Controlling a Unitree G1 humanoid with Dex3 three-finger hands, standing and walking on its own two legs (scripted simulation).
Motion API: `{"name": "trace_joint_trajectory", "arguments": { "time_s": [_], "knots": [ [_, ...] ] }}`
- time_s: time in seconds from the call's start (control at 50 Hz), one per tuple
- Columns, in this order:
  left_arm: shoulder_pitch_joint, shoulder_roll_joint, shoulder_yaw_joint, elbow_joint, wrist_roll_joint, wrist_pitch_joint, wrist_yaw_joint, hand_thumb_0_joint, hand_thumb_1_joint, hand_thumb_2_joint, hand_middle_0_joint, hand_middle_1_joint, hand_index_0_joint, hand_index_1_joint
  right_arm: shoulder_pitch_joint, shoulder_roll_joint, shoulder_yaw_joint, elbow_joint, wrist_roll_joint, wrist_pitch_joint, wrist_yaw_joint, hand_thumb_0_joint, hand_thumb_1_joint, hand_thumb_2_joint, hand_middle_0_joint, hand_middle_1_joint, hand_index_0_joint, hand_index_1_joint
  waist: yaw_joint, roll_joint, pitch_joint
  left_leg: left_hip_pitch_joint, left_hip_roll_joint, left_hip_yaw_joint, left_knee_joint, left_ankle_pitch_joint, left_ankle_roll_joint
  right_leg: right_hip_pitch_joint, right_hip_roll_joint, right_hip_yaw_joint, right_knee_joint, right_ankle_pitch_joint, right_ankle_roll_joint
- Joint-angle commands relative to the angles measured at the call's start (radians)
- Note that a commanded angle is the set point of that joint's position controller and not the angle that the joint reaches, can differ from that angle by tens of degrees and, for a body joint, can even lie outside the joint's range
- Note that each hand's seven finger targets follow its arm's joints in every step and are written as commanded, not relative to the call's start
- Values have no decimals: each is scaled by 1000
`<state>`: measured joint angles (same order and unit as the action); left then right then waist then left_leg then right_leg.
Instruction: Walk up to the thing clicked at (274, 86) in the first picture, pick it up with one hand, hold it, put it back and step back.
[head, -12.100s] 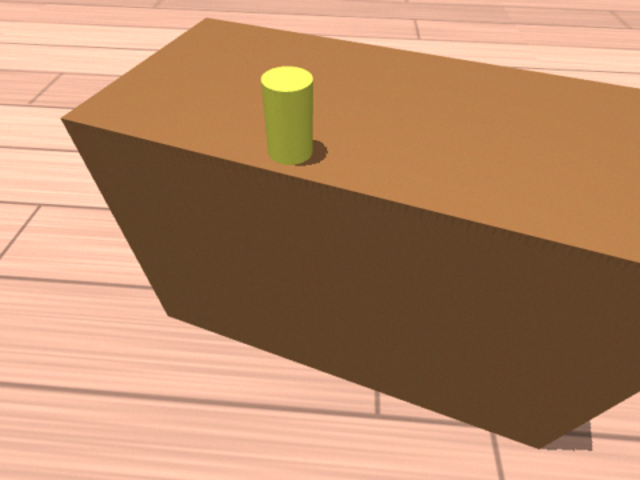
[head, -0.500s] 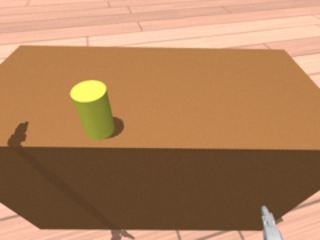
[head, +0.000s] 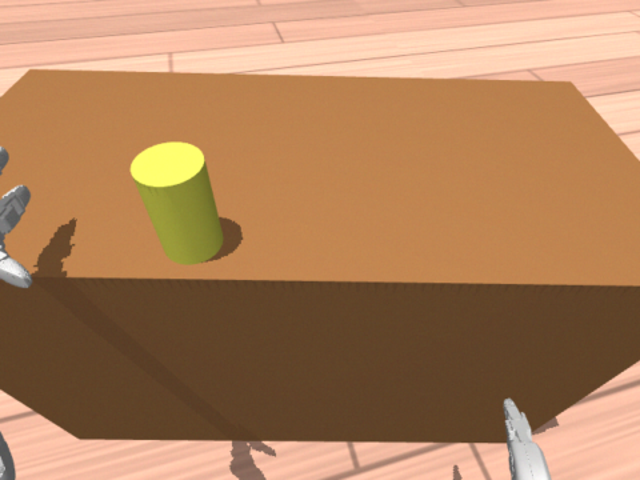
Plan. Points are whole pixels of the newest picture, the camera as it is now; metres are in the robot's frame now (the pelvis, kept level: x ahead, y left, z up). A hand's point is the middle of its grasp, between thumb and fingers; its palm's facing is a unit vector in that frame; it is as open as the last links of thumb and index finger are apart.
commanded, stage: approach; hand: left
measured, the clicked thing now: (182, 206) +0.44 +0.19 +0.11
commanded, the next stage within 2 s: close in in 0.04 s
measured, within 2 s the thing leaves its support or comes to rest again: neither
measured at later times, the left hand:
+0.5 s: hand (159, 225) +0.42 +0.22 +0.09, palm faces +0.15 -0.99 +0.00, open 17.7 cm
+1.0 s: hand (175, 219) +0.41 +0.19 +0.11, palm faces +0.20 -0.98 +0.02, open 16.8 cm
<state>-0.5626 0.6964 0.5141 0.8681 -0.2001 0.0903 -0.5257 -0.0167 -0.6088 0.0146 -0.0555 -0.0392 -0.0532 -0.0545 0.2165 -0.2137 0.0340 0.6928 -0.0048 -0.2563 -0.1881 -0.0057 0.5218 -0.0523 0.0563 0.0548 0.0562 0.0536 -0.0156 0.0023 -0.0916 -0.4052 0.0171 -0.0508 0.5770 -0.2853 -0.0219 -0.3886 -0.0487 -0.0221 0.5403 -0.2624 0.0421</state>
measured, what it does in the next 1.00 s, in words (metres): stands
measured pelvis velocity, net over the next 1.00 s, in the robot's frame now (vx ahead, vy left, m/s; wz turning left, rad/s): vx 0.00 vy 0.00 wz -0.04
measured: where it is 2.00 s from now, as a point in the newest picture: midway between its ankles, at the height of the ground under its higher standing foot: outside the picture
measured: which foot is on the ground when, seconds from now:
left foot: down 0.00-1.00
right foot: down 0.00-1.00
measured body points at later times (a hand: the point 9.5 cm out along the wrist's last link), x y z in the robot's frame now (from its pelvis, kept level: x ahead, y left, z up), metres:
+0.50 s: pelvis +0.01 +0.00 -0.02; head +0.04 +0.00 +0.43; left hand +0.40 +0.27 +0.10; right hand +0.16 -0.26 -0.09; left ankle +0.00 +0.13 -0.73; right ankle +0.00 -0.15 -0.73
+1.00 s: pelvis +0.00 +0.00 -0.02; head +0.02 +0.00 +0.43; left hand +0.40 +0.24 +0.11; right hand +0.15 -0.26 -0.07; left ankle +0.00 +0.13 -0.73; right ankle +0.00 -0.15 -0.73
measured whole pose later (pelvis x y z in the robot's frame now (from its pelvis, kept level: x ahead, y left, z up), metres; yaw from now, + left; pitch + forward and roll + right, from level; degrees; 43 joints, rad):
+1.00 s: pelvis +0.00 +0.00 -0.02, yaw -2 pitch +6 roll -1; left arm -0.43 0.28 0.32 0.49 -0.16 -0.05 0.00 -0.02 -0.61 0.08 -0.26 -0.16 -0.26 -0.16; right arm 0.34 -0.21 -0.06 0.35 0.01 -0.05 -0.05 -0.01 0.50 -0.05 0.05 0.05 0.05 0.05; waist -0.04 0.02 -0.08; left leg -0.47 0.04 -0.02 0.77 -0.40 -0.03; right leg -0.48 -0.02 0.02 0.74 -0.36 0.04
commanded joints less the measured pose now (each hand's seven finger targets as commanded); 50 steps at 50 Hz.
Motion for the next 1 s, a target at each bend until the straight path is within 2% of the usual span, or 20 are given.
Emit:
{"name": "trace_joint_trajectory", "arguments": {
  "time_s": [0.0, 0.08, 0.14, 0.26, 0.34, 0.38, 0.44, 0.46, 0.5, 0.6, 0.64, 0.7, 0.72, 0.74, 0.78, 0.8, 0.9, 0.92, 0.94, 0.98],
  "knots": [
    [-411, 264, 32, -211, -26, -166, 70, 0, -611, 35, -53, -54, -53, -59, -2, -183, -102, -138, -1, -59, 1, 0, 547, -47, 49, 51, 49, 51, -61, 100, -258, 222, -25, 31, -27, 202, 26, -67, 49, -45, -36, 154, -33],
    [-332, 128, -15, -191, -35, -251, 134, 0, -611, 35, -63, -62, -64, -66, -13, -131, -80, -185, 2, -41, 35, 0, 535, -49, 49, 51, 49, 51, -47, 83, -241, 173, -19, 35, 13, 244, 26, -69, 49, -38, 0, 182, -35],
    [-369, 111, -18, -287, -26, -308, 191, 0, -603, 4, -52, -38, -65, -31, -35, -112, -73, -233, -2, -21, 63, 0, 542, -47, 49, 51, 49, 51, -20, 170, -331, 179, -9, 32, 45, 281, 9, -57, 48, -36, 36, 192, -43],
    [-351, 85, 5, -398, -5, -351, 361, 0, -585, 25, -62, -49, -74, -43, -56, -190, -165, -282, -10, 35, 96, 0, 523, -51, 49, 50, 49, 50, 14, 183, -411, 111, 1, 42, 89, 298, 2, 8, 48, -19, 81, 216, -48],
    [-257, -147, -154, -364, 4, -335, 401, 0, -611, 1, -68, -36, -78, -30, -64, -145, -137, -333, 0, 55, 99, 0, 514, -54, 49, 50, 49, 50, -23, 13, -352, 54, 9, 46, 90, 248, 18, 33, 58, -20, 94, 221, -35],
    [-260, -67, -109, -395, 9, -340, 401, 0, -611, 0, -71, -33, -85, -23, -39, -166, -153, -337, 6, 69, 94, 0, 520, -52, 49, 50, 49, 50, -27, 4, -379, 53, 4, 50, 101, 263, 23, 48, 55, -15, 104, 248, -29],
    [-260, -67, -110, -457, 7, -334, 398, 0, -611, 0, -68, -42, -89, -25, 20, -117, -118, -334, 13, 87, 105, 0, 530, -48, 49, 50, 49, 50, -19, 15, -344, 32, -4, 61, 101, 268, 23, 48, 50, -12, 108, 267, -26],
    [-211, -70, -98, -423, 1, -324, 399, 0, -611, 0, -70, -39, -90, -23, 52, -148, -157, -311, 17, 94, 102, 0, 527, -49, 49, 50, 49, 50, -28, 9, -310, 34, -5, 64, 101, 263, 24, 33, 49, -11, 107, 268, -23],
    [-166, -100, -103, -438, -6, -303, 405, 0, -593, 0, -67, -42, -89, -24, 91, -163, -165, -336, 21, 104, 110, 0, 536, -46, 49, 50, 49, 50, -31, 12, -285, 38, -6, 68, 100, 269, 24, 19, 49, -11, 111, 272, -27],
    [-224, -188, -179, -575, 0, -269, 421, 0, -601, 0, -62, -27, -79, -14, 69, -122, -142, -398, 26, 111, 134, 0, 529, -49, 49, 50, 49, 50, -34, 84, -261, 72, 0, 63, 103, 288, 13, -17, 56, -20, 125, 249, -36],
    [-270, -163, -167, -610, 8, -266, 442, 0, -602, 0, -62, -18, -75, -9, 37, -152, -168, -445, 25, 110, 130, 0, 519, -53, 49, 50, 49, 50, -34, 79, -297, 89, 4, 56, 104, 269, 13, -14, 57, -20, 128, 225, -38],
    [-295, -200, -194, -659, 14, -263, 470, 0, -611, 0, -68, -20, -82, -11, 38, -119, -138, -482, 21, 111, 130, 0, 514, -53, 49, 50, 49, 50, -31, 68, -318, 87, 3, 57, 105, 231, 13, 9, 56, -18, 128, 204, -36],
    [-240, -203, -175, -573, 11, -251, 479, 0, -611, 0, -62, -18, -72, -12, 62, -165, -178, -474, 18, 114, 124, 0, 509, -56, 49, 50, 49, 50, -41, 42, -319, 100, 8, 55, 109, 261, 13, 9, 57, -18, 131, 220, -35],
    [-248, -223, -195, -629, 13, -254, 484, 0, -611, 0, -96, -4, -92, -13, 73, -121, -139, -465, 18, 118, 128, 0, 508, -59, 49, 50, 49, 50, -28, 53, -306, 94, 6, 54, 107, 264, 13, 8, 57, -19, 134, 221, -36],
    [-230, -195, -172, -624, 21, -243, 497, 0, -611, 0, -101, -8, -97, -18, 81, -149, -160, -491, 16, 126, 126, 0, 506, -59, 49, 50, 49, 50, -20, 37, -325, 92, 3, 57, 109, 269, 14, 35, 55, -18, 134, 234, -35],
    [-181, -206, -177, -577, 27, -230, 504, 0, -611, 15, -114, -26, -112, -35, 105, -162, -186, -472, 16, 133, 124, 0, 508, -59, 49, 50, 49, 50, -19, 32, -300, 70, 1, 60, 108, 269, 14, 35, 54, -17, 131, 237, -34],
    [-271, -176, -137, -656, 38, -212, 536, 0, -611, 163, -446, -319, -458, -313, 76, -98, -134, -516, 18, 151, 135, 0, 506, -51, 49, 49, 49, 49, -3, 35, -286, 44, -4, 69, 104, 263, 13, 70, 49, -11, 127, 253, -32],
    [-286, -197, -155, -642, 39, -212, 536, 0, -611, 192, -474, -351, -486, -346, 60, -95, -137, -515, 18, 153, 135, 0, 507, -51, 49, 49, 49, 49, -11, 34, -268, 44, -4, 71, 100, 239, 14, 53, 50, -10, 124, 230, -33],
    [-255, -189, -138, -565, 37, -201, 537, 0, -602, 194, -494, -364, -508, -357, 57, -146, -185, -509, 18, 156, 128, 0, 509, -49, 49, 49, 49, 49, -23, 6, -249, 45, -1, 70, 94, 225, 16, 35, 52, -8, 118, 213, -32],
    [-296, -206, -161, -526, 47, -190, 534, 0, -567, 193, -509, -364, -523, -356, 53, -119, -151, -520, 17, 150, 132, 0, 512, -48, 49, 49, 49, 49, -36, -8, -214, 19, -3, 71, 86, 159, 21, 11, 50, -4, 105, 164, -29]
  ]
}}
